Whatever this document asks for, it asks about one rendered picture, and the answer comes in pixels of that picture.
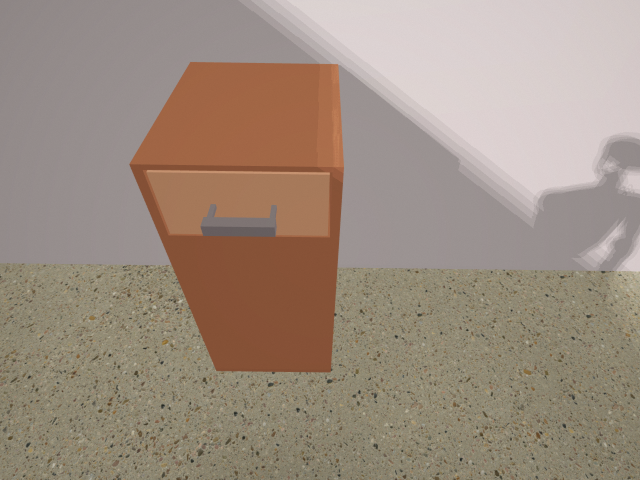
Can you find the drawer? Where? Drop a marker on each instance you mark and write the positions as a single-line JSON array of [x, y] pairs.
[[302, 198]]

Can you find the cabinet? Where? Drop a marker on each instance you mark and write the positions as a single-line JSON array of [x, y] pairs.
[[261, 304]]

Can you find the handle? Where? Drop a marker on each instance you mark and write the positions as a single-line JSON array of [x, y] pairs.
[[238, 226]]

